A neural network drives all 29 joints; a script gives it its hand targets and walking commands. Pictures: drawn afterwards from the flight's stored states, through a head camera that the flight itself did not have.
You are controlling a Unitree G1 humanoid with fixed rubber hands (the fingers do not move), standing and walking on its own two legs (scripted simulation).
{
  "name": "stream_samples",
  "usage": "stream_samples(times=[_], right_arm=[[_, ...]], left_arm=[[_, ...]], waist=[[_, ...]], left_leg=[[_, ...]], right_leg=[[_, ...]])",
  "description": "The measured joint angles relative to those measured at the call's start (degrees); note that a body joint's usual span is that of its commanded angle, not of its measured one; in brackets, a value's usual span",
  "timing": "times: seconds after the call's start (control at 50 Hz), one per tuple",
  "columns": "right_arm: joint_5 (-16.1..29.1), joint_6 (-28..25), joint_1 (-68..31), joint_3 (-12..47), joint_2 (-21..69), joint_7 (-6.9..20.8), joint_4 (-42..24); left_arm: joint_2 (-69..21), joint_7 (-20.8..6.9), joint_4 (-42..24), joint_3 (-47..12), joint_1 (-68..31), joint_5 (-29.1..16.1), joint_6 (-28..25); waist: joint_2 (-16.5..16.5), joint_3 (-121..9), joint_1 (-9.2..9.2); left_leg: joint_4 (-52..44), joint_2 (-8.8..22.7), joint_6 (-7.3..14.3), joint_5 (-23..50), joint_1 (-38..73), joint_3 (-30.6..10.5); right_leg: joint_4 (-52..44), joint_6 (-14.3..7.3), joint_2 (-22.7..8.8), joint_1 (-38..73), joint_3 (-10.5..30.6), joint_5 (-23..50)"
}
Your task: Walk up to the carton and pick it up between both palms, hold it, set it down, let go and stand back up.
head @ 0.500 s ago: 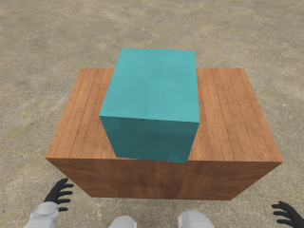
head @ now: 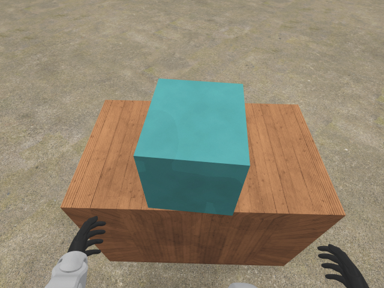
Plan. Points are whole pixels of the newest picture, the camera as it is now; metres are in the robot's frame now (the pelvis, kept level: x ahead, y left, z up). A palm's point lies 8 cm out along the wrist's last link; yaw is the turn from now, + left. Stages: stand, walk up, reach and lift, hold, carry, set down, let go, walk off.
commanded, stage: reach and lift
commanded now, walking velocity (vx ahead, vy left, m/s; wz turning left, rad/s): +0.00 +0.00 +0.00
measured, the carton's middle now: (195, 146) +0.49 +0.01 -0.05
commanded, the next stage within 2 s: none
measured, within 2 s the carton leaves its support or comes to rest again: neither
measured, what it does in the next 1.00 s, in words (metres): stands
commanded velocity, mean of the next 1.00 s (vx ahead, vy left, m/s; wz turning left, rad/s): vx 0.00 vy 0.00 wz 0.00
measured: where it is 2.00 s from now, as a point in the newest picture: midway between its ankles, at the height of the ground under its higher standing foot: outside the picture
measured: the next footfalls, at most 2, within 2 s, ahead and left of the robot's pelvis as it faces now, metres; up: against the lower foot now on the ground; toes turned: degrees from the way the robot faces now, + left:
none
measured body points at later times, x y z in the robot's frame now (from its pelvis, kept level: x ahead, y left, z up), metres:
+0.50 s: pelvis +0.02 +0.01 +0.01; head +0.03 +0.02 +0.46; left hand +0.24 +0.26 -0.02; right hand +0.19 -0.26 -0.04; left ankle +0.02 +0.15 -0.72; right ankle +0.05 -0.12 -0.72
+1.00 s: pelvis +0.04 +0.01 +0.01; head +0.05 +0.03 +0.46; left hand +0.25 +0.24 -0.01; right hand +0.22 -0.23 -0.02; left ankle +0.02 +0.15 -0.72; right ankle +0.05 -0.12 -0.72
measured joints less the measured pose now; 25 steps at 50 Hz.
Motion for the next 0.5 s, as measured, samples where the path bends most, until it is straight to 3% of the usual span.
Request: stream_samples(times=[0.28,0.5], right_arm=[[0.80,-0.34,0.27,-0.01,4.76,0.00,-4.22],[4.62,-6.81,0.51,1.40,6.06,-0.59,-4.42]], left_arm=[[-0.88,0.90,-0.02,-0.28,1.93,0.00,-10.71],[-1.30,0.08,0.14,-0.67,3.82,-0.44,-23.46]], waist=[[-0.01,-0.32,0.00],[-0.02,-0.36,0.00]], left_leg=[[-4.70,-0.30,0.26,1.39,4.16,0.24],[-7.30,-0.36,0.24,1.73,5.18,0.39]], right_leg=[[-4.99,0.59,-0.13,4.34,0.00,1.55],[-7.37,0.70,-0.11,5.28,0.00,1.70]])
